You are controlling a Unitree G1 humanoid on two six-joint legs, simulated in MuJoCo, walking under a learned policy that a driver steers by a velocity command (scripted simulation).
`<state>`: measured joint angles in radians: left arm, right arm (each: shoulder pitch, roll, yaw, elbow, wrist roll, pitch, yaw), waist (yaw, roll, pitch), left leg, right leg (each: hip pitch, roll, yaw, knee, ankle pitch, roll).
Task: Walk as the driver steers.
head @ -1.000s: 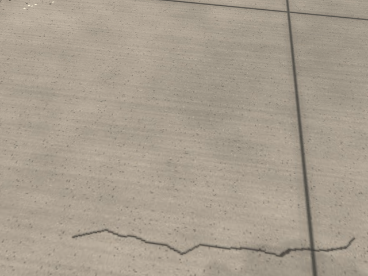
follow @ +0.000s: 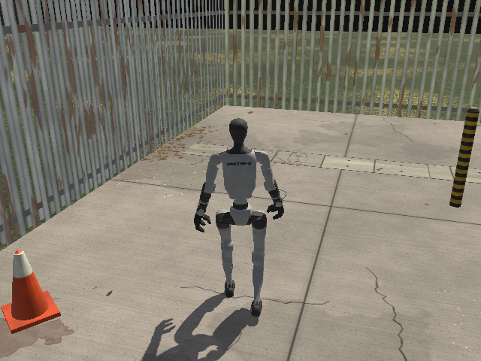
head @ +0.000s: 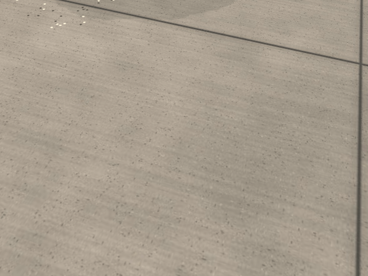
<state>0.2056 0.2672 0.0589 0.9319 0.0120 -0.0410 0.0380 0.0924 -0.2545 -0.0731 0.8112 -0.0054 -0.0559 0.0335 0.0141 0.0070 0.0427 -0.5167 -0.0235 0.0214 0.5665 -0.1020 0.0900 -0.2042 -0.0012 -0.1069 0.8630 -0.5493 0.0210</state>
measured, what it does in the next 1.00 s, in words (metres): walks ahead, turning right: right foot, then left foot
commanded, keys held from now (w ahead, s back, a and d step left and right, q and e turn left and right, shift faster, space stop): q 0.04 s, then e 0.56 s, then w+e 0.40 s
